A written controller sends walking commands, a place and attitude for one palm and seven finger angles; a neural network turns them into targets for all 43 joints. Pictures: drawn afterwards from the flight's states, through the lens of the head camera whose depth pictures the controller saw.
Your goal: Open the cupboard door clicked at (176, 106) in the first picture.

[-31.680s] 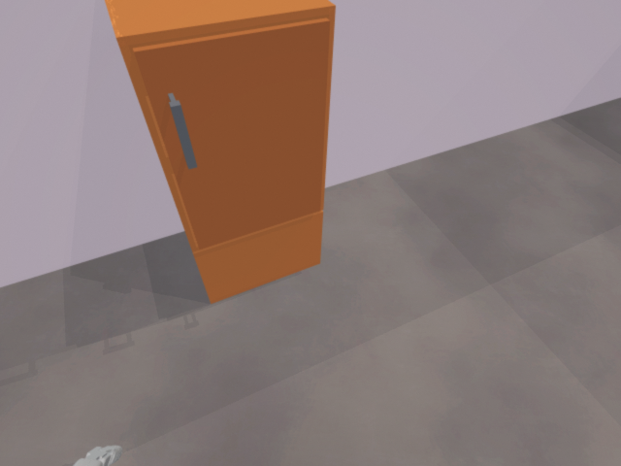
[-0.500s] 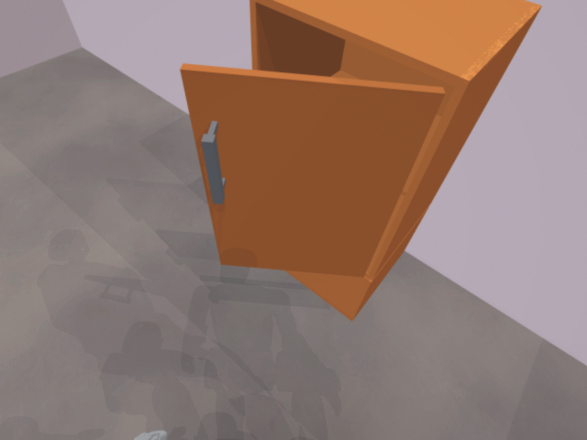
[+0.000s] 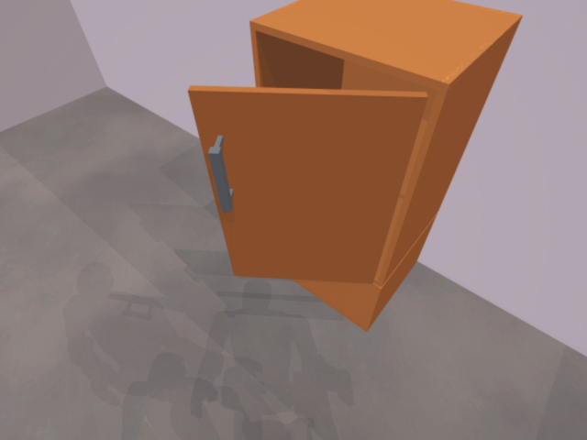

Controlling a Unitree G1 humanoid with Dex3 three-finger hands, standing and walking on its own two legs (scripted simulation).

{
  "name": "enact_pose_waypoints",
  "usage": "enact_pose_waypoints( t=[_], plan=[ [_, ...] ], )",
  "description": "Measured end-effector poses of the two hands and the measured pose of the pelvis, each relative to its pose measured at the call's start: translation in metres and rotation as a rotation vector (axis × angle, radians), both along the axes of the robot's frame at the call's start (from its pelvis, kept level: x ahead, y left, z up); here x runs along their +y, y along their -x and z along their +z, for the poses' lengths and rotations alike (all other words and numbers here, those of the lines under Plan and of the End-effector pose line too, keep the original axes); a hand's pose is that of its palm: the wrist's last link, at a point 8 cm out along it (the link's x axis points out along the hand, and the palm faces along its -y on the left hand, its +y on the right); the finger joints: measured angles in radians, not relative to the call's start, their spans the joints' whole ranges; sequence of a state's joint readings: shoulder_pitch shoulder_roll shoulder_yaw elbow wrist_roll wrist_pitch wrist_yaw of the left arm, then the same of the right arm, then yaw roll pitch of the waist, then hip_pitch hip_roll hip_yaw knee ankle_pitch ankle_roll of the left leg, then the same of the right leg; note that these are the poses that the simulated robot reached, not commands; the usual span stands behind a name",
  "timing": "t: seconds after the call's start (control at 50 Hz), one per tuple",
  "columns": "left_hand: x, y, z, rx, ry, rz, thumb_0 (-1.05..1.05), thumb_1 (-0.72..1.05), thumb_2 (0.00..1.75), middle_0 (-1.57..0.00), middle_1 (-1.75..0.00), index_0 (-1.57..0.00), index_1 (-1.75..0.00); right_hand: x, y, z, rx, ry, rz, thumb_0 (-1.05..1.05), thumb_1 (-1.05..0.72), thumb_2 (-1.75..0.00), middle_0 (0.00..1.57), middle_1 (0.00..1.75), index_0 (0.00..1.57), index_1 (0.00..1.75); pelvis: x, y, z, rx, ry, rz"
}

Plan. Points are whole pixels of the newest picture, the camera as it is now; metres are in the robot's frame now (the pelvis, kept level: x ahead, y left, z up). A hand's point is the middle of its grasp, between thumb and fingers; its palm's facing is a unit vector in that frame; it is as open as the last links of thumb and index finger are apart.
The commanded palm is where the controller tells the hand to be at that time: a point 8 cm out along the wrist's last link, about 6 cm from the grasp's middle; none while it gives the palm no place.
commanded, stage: come to a stop and stand still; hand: left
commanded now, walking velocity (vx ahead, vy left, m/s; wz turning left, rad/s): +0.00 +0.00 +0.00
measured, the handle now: (223, 175) +0.59 +0.18 +0.00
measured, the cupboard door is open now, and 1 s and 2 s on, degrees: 35 35 35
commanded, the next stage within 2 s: look again from close up in 0.04 s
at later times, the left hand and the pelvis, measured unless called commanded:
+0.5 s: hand out of the picture +0.03 +0.18 -0.17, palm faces -0.03 -0.98 -0.22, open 7.4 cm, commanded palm none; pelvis +0.01 +0.00 +0.01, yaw -1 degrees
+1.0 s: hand (172, 365) +0.22 +0.18 -0.01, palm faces +0.17 -0.99 -0.03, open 7.8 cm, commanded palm +0.14 +0.24 -0.05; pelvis +0.00 -0.01 -0.02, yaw +3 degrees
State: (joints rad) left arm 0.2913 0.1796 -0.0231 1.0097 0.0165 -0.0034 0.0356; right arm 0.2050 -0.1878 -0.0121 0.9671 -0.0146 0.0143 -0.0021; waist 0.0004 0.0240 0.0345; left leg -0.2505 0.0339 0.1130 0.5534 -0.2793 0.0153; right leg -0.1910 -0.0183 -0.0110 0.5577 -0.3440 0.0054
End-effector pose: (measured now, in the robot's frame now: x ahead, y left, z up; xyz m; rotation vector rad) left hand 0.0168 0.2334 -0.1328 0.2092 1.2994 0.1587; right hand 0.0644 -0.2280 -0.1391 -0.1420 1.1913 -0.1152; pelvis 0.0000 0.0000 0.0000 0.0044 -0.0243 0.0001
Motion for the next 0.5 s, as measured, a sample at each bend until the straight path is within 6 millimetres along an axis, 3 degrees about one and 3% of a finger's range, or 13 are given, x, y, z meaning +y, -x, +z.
enact_pose_waypoints(
  t=[0.3,0.5],
  plan=[
    [-0.002,-0.002,-0.001,0.036,0.017,-0.020,0.00,0.90,0.90,-0.20,-0.30,-0.20,-0.30,-0.007,0.059,0.001,0.169,0.019,-0.038,0.00,-0.91,-0.90,0.20,0.29,0.20,0.30,-0.003,-0.002,0.005,0.021,-0.006,-0.010],
    [-0.004,-0.014,-0.005,0.045,0.025,-0.023,0.00,0.90,0.90,-0.20,-0.30,-0.20,-0.30,-0.007,0.056,0.002,0.189,0.027,-0.051,0.00,-0.91,-0.90,0.20,0.29,0.20,0.30,-0.005,-0.010,0.005,0.019,-0.006,-0.014]
  ],
)
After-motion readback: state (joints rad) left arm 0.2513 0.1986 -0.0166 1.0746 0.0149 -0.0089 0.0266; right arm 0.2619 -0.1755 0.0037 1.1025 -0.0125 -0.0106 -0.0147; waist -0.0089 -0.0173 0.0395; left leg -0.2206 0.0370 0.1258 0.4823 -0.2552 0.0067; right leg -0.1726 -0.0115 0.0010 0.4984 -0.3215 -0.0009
